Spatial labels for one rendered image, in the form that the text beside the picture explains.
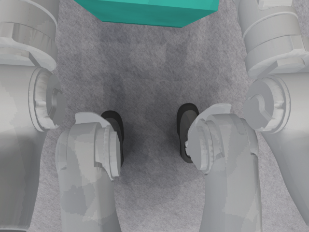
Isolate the left robot upper arm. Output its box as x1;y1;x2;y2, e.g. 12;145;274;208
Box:
0;64;66;232

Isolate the robot left shin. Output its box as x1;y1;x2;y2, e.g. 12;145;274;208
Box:
55;112;114;174

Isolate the right robot upper arm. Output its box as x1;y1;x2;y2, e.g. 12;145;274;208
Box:
242;72;309;226

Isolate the right robot forearm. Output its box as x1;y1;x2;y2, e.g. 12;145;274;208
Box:
232;0;309;80

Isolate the robot left thigh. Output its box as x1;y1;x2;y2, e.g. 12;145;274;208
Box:
58;122;122;232

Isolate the carton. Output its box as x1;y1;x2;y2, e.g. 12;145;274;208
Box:
74;0;219;28

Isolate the left robot forearm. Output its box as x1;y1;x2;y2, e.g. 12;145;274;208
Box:
0;0;60;71

